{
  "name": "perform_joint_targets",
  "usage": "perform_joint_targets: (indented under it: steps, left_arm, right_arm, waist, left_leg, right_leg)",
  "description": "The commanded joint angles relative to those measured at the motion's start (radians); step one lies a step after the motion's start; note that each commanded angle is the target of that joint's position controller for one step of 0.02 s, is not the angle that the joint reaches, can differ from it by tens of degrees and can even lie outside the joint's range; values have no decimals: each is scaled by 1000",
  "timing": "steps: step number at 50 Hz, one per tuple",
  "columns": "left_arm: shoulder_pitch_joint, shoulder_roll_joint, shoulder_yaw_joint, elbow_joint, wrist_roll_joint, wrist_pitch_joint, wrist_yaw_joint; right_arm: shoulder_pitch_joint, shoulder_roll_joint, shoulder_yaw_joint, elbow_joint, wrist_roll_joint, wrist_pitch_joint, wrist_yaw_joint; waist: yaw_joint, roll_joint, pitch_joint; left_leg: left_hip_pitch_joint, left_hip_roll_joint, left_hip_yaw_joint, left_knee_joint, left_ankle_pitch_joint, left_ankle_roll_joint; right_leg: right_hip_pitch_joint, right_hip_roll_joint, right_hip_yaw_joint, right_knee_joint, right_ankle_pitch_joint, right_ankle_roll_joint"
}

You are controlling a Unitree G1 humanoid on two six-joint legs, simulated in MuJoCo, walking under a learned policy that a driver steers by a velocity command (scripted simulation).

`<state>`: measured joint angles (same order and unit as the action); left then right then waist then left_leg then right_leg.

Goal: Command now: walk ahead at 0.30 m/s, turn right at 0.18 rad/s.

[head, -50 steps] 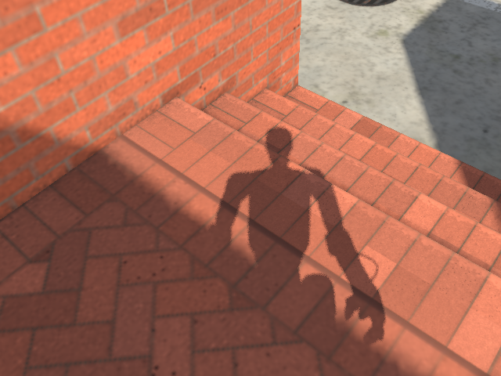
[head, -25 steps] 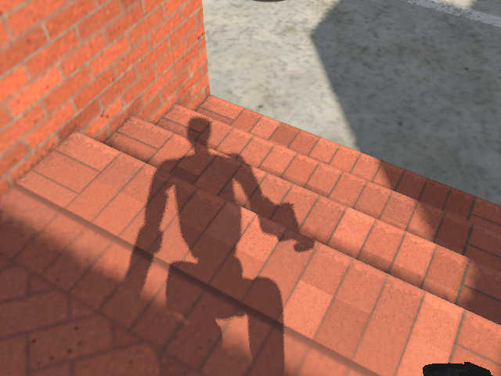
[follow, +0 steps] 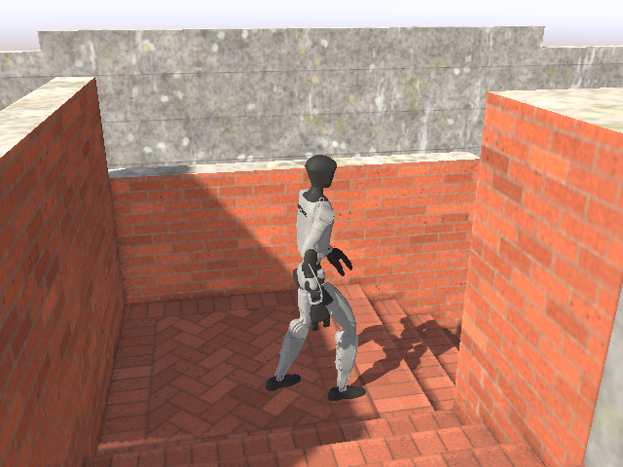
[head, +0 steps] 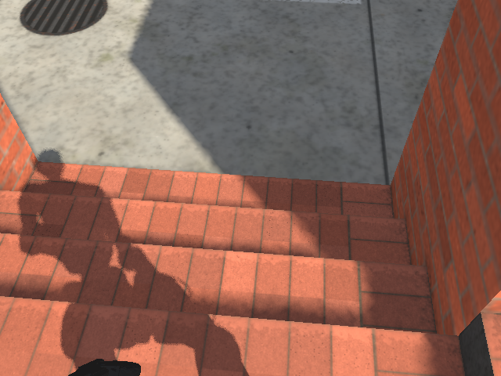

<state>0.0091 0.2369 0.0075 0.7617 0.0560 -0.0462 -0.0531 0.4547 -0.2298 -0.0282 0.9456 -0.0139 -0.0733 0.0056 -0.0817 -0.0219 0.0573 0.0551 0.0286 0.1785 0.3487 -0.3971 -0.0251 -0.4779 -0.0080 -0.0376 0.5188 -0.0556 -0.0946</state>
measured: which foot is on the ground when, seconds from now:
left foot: down 0.00-0.02, up 0.04-0.54, down 0.56-0.96, up 0.98-1.00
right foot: down 0.00-0.56, up 0.58-0.92, down 0.94-1.00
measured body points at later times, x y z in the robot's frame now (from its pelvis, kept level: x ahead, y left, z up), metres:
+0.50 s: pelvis +0.13 -0.01 +0.02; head +0.12 +0.00 +0.47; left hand +0.14 +0.25 -0.13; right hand +0.22 -0.26 -0.11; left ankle +0.14 +0.09 -0.71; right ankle +0.13 -0.09 -0.73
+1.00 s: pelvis +0.28 +0.00 +0.00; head +0.31 -0.01 +0.45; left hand +0.40 +0.22 -0.14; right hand +0.25 -0.23 -0.16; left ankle +0.15 +0.10 -0.70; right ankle +0.38 -0.07 -0.73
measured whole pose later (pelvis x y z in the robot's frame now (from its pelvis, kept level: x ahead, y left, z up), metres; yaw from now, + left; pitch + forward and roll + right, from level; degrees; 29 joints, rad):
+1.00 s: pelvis +0.28 +0.00 +0.00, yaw +1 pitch -1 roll +1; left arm 0.13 0.17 0.00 0.92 0.01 -0.05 0.01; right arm 0.38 -0.17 0.00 0.99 0.02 -0.03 -0.03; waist -0.03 0.01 0.09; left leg -0.11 -0.03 0.04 0.71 -0.50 0.03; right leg -0.40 0.04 -0.06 0.53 -0.12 -0.09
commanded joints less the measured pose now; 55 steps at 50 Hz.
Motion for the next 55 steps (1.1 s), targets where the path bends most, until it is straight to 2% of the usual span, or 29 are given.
perform_joint_targets:
  steps: [1,2,3,4,6,8,12,15,17,20,23,27,28,29,30,31,33,36,39,41,44,46,47,48,49,50,51,53,55]
  left_arm:
    - [417,188,51,77,32,-33,34]
    - [427,266,73,81,-7,-20,44]
    - [420,231,77,75,-58,-7,52]
    - [324,172,55,75,-62,-9,60]
    - [216,68,19,72,-56,-11,66]
    - [189,49,7,77,-46,-18,69]
    - [175,61,2,103,-34,-33,61]
    - [265,121,29,135,-37,-6,56]
    - [300,127,40,146,-35,11,59]
    - [352,130,52,166,-35,10,64]
    - [351,134,61,173,-37,4,63]
    - [283,125,68,163,-52,7,60]
    - [248,66,52,140,-43,2,59]
    - [233,-16,30,100,-44,-6,50]
    - [190,81,54,90,-17,-5,49]
    - [194,103,63,91,-22,-5,38]
    - [241,96,62,118,-31,-6,25]
    - [273,46,54,142,-23,10,34]
    - [184,-3,34,115,-32,22,44]
    - [112,-11,22,97,-37,26,46]
    - [145,4,16,105,-40,20,49]
    - [244,25,21,143,-38,7,59]
    - [322,42,25,169,-33,-7,65]
    - [424,116,38,188,-22,-19,72]
    - [437,141,42,193,-33,-5,77]
    - [395,101,32,181,-76,8,74]
    - [307,72,21,164,-77,15,75]
    - [196,18,-3,152,-47,21,84]
    - [188,19,-6,169,-40,18,90]
  right_arm:
    - [12,-105,-11,-86,16,-3,-11]
    - [163,-20,10,-85,58,11,-9]
    - [70,-133,-25,-72,35,29,-28]
    - [-7,-106,-19,-98,40,26,-25]
    - [-44,-92,-17,-87,11,41,-23]
    - [21,-57,-14,-58,-6,74,-15]
    - [-3,-29,-10,-47,-6,107,-21]
    - [-110,-72,-17,-75,-22,111,-21]
    - [-200,-88,-23,-109,-20,102,-12]
    - [-235,-71,-20,-117,-17,80,-6]
    - [-234,-63,-19,-119,-13,63,-3]
    - [-55,-49,-22,-49,-15,42,-15]
    - [49,-101,-34,-21,-21,31,-25]
    - [115,-197,-54,-22,-16,27,-28]
    - [94,-197,-58,-19,-14,32,-28]
    - [24,-158,-48,-38,-11,31,-23]
    - [-60,-118,-37,-66,-4,16,-19]
    - [-25,-75,-19,-42,-1,-6,-20]
    - [1,-69,-9,-22,0,1,-24]
    - [7,-67,-3,-9,1,10,-31]
    - [8,-75,2,7,3,26,-39]
    - [-25,-82,2,10,10,29,-46]
    - [-40,-85,1,13,15,30,-45]
    - [-8,-64,9,-2,20,25,-44]
    - [158,36,29,26,58,40,-39]
    - [120,-37,9,51,43,69,-44]
    - [36,-57,1,40,18,83,-43]
    - [-60,-33,5,27,2,95,-38]
    - [-28,1,15,55,-5,112,-38]
  waist:
    - [203,-31,-288]
    - [150,-225,-492]
    - [182,-49,-463]
    - [145,-87,-308]
    - [81,-50,-134]
    - [35,-55,-136]
    - [8,-71,-128]
    - [75,-105,-88]
    - [102,-92,-17]
    - [117,-30,-3]
    - [108,-29,-5]
    - [12,11,-8]
    - [-25,118,-15]
    - [-33,292,-27]
    - [-20,187,78]
    - [29,110,102]
    - [84,98,68]
    - [111,105,7]
    - [93,129,5]
    - [69,148,14]
    - [65,170,-23]
    - [109,145,-48]
    - [155,95,-76]
    - [163,1,-192]
    - [112,-184,-359]
    - [132,-136,-358]
    - [112,-93,-215]
    - [73,-65,-66]
    - [45,-82,-63]
  left_leg:
    - [-312,95,-15,558,434,71]
    - [-547,-56,-82,907,-285,41]
    - [-568,-32,-229,950,-211,50]
    - [-601,-3,-240,915,-160,53]
    - [-558,41,-224,772,-69,44]
    - [-399,26,-202,710,3,27]
    - [-320,14,-180,538,79,18]
    - [-408,23,-151,490,67,35]
    - [-511,37,-156,450,60,43]
    - [-563,41,-157,400,36,56]
    - [-501,24,-139,326,13,83]
    - [-102,-37,-90,66,90,118]
    - [34,86,-266,-41,-52,143]
    - [125,333,-663,-217,-344,219]
    - [16,397,-757,-263,-379,285]
    - [-30,345,-686,-249,-327,276]
    - [-57,251,-502,-254,-49,216]
    - [-71,182,-271,-123,812,198]
    - [-127,134,-168,-64,1057,175]
    - [-147,106,-145,-41,1056,158]
    - [-109,131,-171,24,1063,162]
    - [-95,138,-200,108,1019,148]
    - [-115,111,-184,213,918,119]
    - [-219,69,-163,380,595,84]
    - [-348,-49,-139,624,-103,59]
    - [-375,-75,-208,698,-261,48]
    - [-410,-50,-228,723,-248,42]
    - [-377,-13,-236,593,-147,38]
    - [-275,-18,-203,469,-89,28]
  right_leg:
    - [648,-207,201,-22,458,-71]
    - [902,-486,541,-10,842,-260]
    - [807,-399,435,-13,895,-235]
    - [674,-356,318,-63,870,-204]
    - [451,-261,211,-155,709,-120]
    - [309,-219,138,-203,701,-102]
    - [217,-180,70,-239,568,-102]
    - [229,-195,182,-351,-156,-128]
    - [255,-235,287,-423,-437,-150]
    - [332,-267,329,-431,-461,-175]
    - [324,-254,304,-417,-455,-172]
    - [74,-148,188,-251,-487,-107]
    - [-72,-76,106,-65,-487,-64]
    - [-263,53,-35,228,-486,-13]
    - [-360,37,27,359,-463,-11]
    - [-347,-5,83,413,-371,-9]
    - [-273,-31,83,421,-252,18]
    - [-163,-12,18,437,-175,63]
    - [-76,10,-27,302,-87,75]
    - [-16,32,-58,186,-36,70]
    - [79,45,-45,97,-31,47]
    - [191,50,-23,-6,-3,21]
    - [308,23,5,-124,172,8]
    - [527,-146,158,-74,592,-16]
    - [723,-377,385,-22,867,-200]
    - [608,-380,451,-103,632,-250]
    - [468,-339,404,-182,380,-225]
    - [266,-248,290,-282,168,-143]
    - [196,-187,215,-309,86,-90]
Velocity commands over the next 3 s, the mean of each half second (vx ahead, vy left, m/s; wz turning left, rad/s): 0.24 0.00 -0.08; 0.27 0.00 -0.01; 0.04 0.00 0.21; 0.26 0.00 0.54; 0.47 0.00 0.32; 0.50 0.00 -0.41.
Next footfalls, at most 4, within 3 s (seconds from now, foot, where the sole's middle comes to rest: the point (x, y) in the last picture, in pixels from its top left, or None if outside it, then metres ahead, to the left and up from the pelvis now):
0.56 left None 0.19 0.10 -0.76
0.94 right None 0.42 -0.07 -0.76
1.30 left None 0.34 0.12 -0.76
1.64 right None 0.33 -0.10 -0.76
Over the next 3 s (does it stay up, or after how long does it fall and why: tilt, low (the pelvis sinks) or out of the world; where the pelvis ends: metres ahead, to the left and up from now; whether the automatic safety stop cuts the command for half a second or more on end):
stays up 0.76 0.32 -0.16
